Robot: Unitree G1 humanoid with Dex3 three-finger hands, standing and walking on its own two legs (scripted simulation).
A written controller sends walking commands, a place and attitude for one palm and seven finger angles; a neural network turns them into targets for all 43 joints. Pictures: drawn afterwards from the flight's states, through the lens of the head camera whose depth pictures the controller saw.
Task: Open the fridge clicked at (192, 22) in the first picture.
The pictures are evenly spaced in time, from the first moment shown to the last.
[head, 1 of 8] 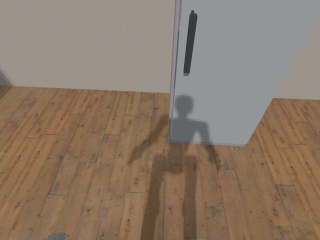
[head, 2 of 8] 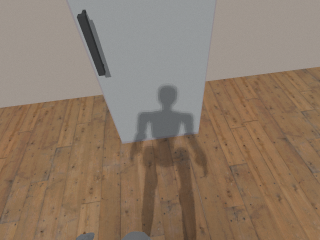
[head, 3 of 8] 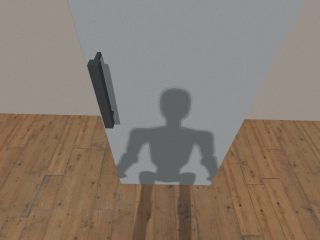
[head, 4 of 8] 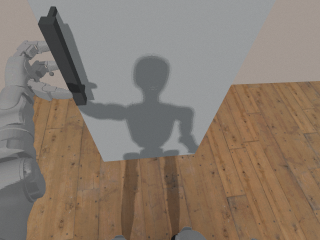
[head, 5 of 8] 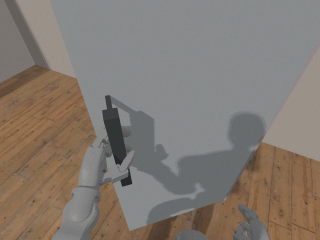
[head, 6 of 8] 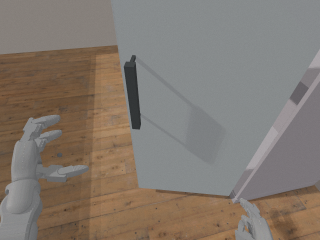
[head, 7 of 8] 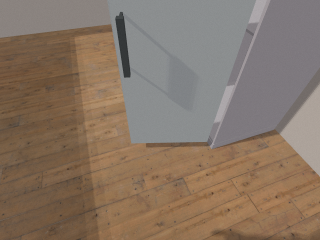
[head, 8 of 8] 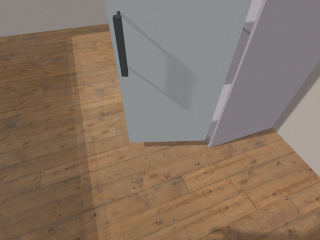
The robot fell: no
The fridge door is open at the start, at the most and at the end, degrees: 0 83 73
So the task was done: yes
